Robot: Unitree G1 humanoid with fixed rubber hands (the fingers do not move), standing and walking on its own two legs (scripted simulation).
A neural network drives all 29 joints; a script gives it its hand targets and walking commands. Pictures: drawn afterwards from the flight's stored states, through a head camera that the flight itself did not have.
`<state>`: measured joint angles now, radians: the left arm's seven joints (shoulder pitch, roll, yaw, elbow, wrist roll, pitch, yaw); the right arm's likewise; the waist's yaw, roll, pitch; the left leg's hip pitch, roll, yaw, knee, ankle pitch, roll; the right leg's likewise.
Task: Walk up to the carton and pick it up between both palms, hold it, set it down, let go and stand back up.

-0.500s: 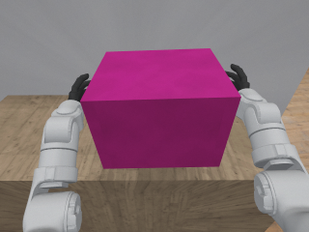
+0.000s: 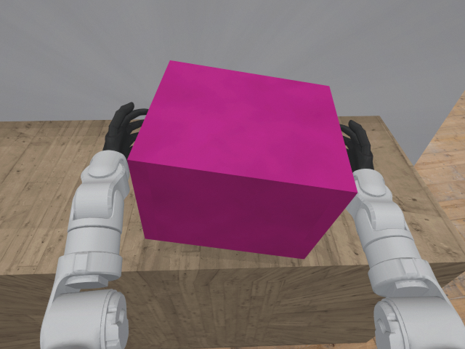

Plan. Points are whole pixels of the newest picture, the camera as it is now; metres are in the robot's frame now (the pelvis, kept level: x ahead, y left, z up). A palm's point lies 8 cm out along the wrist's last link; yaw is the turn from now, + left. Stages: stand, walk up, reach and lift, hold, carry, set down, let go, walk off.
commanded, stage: set down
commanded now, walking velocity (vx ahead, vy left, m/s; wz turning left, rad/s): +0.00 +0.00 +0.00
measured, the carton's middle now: (238, 161) +0.44 -0.01 +0.10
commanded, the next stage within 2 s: none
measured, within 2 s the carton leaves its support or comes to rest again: neither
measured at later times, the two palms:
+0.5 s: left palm (123, 163) +0.40 +0.19 +0.14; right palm (369, 155) +0.37 -0.21 +0.17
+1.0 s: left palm (138, 157) +0.44 +0.18 +0.12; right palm (362, 162) +0.39 -0.22 +0.13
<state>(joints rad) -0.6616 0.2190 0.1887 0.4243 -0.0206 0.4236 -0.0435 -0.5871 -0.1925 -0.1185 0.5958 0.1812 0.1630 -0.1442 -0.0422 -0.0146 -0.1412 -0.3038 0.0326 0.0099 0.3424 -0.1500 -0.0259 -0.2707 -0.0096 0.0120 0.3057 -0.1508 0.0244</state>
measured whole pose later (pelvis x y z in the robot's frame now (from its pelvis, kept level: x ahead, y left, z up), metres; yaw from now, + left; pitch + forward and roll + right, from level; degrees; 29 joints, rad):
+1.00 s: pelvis +0.01 +0.00 +0.00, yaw +0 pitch +5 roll -1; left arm -0.75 0.22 0.22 0.76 -0.01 0.20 -0.10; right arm -0.63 -0.14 -0.24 0.62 0.13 0.14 -0.12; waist -0.09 -0.04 -0.07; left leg -0.25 0.03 0.01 0.34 -0.18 -0.02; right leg -0.21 -0.01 0.01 0.28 -0.17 0.02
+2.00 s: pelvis +0.02 +0.00 +0.00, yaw +0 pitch +6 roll -1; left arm -0.91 0.28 0.26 1.10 -0.01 -0.04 -0.17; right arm -0.63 -0.02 -0.38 0.64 -0.06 0.04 -0.11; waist -0.13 -0.05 0.04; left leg -0.25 0.03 0.01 0.34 -0.20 -0.02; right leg -0.21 -0.01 0.01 0.28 -0.18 0.02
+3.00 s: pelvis +0.04 +0.01 +0.00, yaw +0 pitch +8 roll -1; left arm -0.93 0.29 0.27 1.20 -0.01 -0.13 -0.19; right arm -0.63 0.02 -0.44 0.73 -0.13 -0.10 -0.10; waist -0.14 -0.06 0.01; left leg -0.26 0.03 0.01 0.35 -0.22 -0.01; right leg -0.21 -0.01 0.01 0.28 -0.19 0.02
